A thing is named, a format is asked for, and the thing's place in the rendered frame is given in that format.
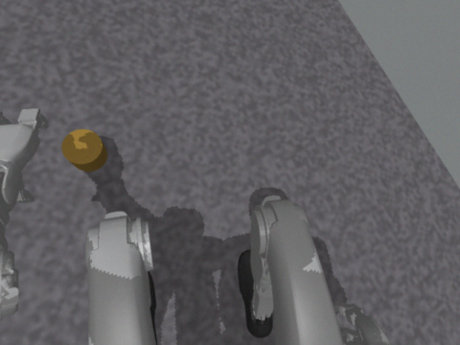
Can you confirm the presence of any left robot hand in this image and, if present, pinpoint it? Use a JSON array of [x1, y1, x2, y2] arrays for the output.
[[0, 109, 49, 203]]

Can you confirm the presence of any left robot arm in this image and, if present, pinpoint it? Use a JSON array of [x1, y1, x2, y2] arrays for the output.
[[0, 160, 22, 321]]

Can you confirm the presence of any right robot hand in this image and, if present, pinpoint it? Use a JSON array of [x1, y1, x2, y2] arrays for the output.
[[333, 301, 392, 345]]

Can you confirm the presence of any right robot foot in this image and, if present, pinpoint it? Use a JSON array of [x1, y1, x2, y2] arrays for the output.
[[238, 249, 272, 338]]

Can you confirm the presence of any tin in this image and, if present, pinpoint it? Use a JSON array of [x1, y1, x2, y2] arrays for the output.
[[62, 129, 108, 172]]

